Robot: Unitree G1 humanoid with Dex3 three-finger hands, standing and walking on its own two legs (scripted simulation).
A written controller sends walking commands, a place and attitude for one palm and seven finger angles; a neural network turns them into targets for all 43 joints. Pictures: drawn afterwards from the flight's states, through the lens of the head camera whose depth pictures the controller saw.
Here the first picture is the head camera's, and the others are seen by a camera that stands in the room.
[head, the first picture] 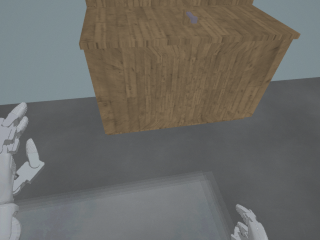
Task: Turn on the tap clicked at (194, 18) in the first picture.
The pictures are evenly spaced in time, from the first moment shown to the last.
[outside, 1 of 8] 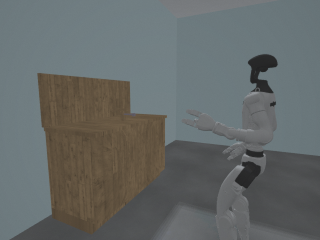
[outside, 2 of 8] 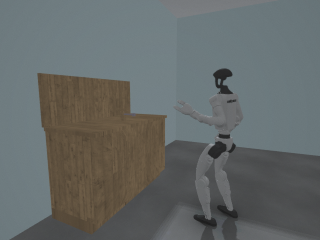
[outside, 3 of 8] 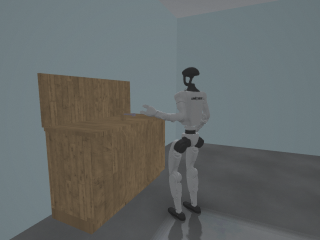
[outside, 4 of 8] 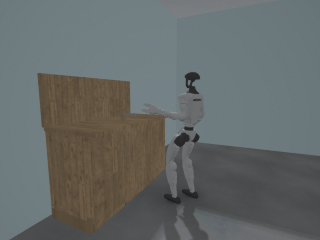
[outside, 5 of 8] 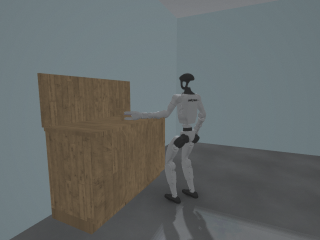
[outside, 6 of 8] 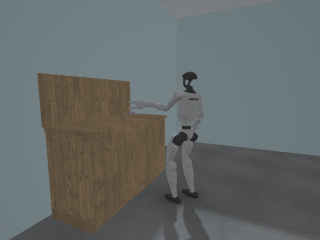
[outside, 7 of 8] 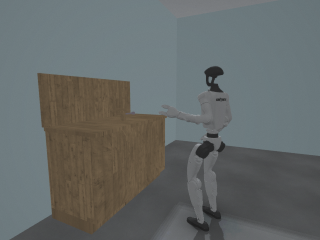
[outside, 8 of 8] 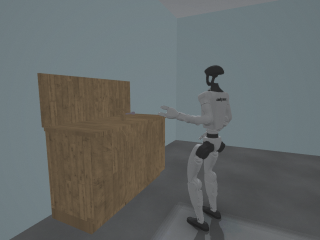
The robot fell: no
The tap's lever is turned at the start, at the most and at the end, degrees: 0 72 72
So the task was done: yes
